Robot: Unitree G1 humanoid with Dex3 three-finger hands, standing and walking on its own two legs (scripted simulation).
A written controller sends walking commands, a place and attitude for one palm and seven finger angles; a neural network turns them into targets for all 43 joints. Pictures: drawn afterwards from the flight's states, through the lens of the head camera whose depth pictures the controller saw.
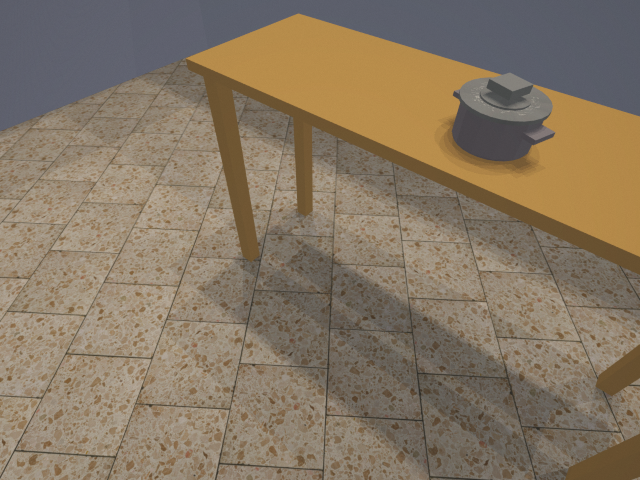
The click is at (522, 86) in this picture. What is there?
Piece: lid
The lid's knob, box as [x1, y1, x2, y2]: [486, 73, 533, 100]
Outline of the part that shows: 486,87 509,100 529,93 533,84 511,73 507,73 489,79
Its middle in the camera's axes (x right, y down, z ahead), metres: +0.34 -0.27 +0.69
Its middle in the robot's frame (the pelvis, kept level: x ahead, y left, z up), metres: +0.73 -0.30 +0.15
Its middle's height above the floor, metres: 0.93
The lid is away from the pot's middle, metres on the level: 0.00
